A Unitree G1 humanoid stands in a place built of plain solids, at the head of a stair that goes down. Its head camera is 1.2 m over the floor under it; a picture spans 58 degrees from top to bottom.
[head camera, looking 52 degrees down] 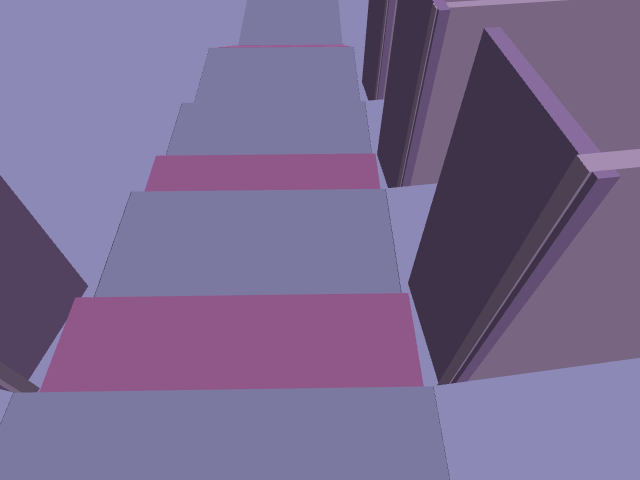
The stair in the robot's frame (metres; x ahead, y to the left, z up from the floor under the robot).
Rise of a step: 0.11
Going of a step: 0.49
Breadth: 1.16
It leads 1 degrees to the left of straight ahead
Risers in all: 5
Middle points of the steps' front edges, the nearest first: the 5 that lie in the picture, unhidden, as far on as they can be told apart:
0.41 0.26 0.00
0.78 0.27 -0.11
1.40 0.28 -0.22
1.76 0.29 -0.32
2.38 0.29 -0.43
